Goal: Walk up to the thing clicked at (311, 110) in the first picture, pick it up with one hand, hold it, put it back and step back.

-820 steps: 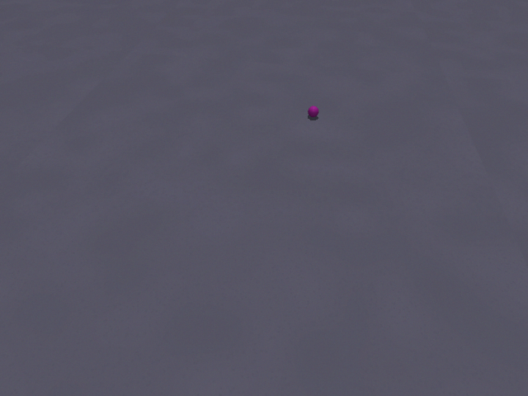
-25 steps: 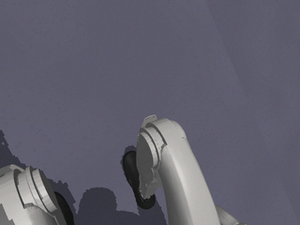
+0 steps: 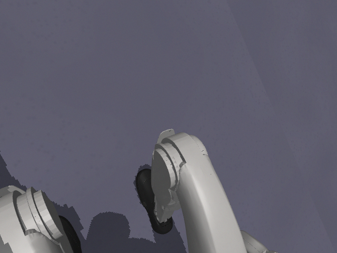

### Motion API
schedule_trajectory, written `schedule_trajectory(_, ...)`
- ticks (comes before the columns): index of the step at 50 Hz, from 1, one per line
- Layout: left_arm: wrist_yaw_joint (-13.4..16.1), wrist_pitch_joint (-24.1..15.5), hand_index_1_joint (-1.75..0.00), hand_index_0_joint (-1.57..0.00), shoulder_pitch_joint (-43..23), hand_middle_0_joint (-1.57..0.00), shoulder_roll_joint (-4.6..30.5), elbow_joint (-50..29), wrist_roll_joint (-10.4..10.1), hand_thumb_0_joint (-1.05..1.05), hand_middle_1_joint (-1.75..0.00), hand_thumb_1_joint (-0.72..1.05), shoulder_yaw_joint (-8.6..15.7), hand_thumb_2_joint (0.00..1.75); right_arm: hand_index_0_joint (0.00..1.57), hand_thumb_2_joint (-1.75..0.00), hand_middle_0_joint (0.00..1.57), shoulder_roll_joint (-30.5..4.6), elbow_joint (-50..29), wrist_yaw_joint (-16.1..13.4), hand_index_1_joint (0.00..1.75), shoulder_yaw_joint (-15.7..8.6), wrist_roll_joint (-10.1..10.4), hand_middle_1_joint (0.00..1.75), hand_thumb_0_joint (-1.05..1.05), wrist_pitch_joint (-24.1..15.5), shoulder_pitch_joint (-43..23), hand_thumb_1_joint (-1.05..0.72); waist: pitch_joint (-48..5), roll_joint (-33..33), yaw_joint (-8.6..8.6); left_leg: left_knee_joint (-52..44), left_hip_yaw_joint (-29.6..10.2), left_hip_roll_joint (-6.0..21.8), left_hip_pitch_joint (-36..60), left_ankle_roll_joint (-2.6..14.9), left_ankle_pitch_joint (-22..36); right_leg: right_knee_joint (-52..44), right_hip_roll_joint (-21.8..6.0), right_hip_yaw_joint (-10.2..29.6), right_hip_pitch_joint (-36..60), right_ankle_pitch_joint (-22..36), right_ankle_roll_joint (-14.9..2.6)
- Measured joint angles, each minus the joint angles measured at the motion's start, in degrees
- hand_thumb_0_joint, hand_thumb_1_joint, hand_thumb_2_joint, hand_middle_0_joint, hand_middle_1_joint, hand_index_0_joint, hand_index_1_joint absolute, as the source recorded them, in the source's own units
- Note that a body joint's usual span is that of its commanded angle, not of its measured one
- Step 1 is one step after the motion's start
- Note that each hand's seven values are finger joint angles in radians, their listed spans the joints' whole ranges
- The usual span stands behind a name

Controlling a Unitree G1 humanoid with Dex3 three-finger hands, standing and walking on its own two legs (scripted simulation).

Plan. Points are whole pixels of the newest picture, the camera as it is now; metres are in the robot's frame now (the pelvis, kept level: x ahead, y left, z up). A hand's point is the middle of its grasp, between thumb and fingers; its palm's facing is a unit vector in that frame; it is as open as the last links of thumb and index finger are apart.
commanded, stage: close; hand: left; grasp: from above
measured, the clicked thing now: out of the picture +0.48 +0.30 -0.26
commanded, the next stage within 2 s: settle in 0.74 s
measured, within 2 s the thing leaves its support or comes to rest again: leaves its support in 1.16 s
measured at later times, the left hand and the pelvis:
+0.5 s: hand out of the picture +0.46 +0.29 -0.25, palm faces -0.45 -0.15 -0.88, open 9.0 cm; pelvis +0.00 +0.00 +0.00, yaw -1 degrees
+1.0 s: hand out of the picture +0.46 +0.29 -0.25, palm faces -0.46 -0.15 -0.88, open 8.9 cm; pelvis +0.00 +0.00 +0.00, yaw -1 degrees
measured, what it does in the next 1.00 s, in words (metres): stands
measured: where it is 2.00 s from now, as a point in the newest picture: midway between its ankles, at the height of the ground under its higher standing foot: (119, 236)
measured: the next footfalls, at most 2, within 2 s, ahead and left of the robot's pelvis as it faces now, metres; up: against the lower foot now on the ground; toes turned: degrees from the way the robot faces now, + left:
none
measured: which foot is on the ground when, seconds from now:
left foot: down 0.00-1.00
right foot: down 0.00-1.00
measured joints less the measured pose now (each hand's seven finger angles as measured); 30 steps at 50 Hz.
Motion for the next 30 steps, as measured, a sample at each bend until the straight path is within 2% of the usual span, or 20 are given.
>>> schedule_trajectory(8, 1.9, 0.4, -0.82, -0.54, -0.3, -0.5, 0.3, 0.4, 1.2, 0.0, -0.85, 0.1, 0.1, 0.7, 0.19, -0.91, 0.2, 0.0, -0.3, 0.2, 0.3, 0.4, -0.5, 0.3, 0.0, -0.2, -0.4, -0.91, 0.0, -0.4, -0.34, 0.0, -0.3, 0.0, 0.1, -0.04, -0.2, -0.2, 0.1, -0.2, 0.2, -0.1, 0.07)
schedule_trajectory(19, 1.8, 1.3, -0.77, -0.63, -0.2, -0.54, 0.4, 0.5, 0.3, -0.01, -0.8, 0.12, 0.5, 0.63, 0.19, -0.91, 0.2, -0.1, -0.6, 0.7, 0.3, 0.6, -0.4, 0.3, 0.0, -0.8, -0.3, -0.91, 0.2, -0.3, -0.57, 0.0, -0.4, 0.0, 0.0, 0.02, -0.1, -0.4, 0.2, -0.3, 0.2, 0.1, 0.16)
schedule_trajectory(30, 1.2, 1.6, -0.72, -0.66, -0.3, -0.58, 0.5, 0.0, -0.8, -0.01, -0.77, 0.13, -0.3, 0.57, 0.19, -0.91, 0.2, -0.3, -0.9, 0.4, 0.3, 1.0, -0.2, 0.3, 0.0, -0.7, 0.3, -0.91, 0.5, -0.4, -0.71, -0.2, -0.3, 0.1, 0.2, 0.11, 0.1, -0.7, 0.3, -0.3, 0.4, 0.4, 0.22)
